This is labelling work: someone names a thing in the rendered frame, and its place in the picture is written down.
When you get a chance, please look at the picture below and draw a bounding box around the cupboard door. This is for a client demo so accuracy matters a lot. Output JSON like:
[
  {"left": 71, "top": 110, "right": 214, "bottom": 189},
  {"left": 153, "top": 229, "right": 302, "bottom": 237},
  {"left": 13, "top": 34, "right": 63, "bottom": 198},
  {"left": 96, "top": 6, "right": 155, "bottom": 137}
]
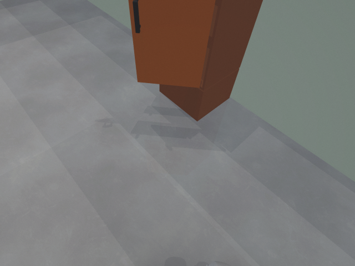
[{"left": 128, "top": 0, "right": 216, "bottom": 88}]

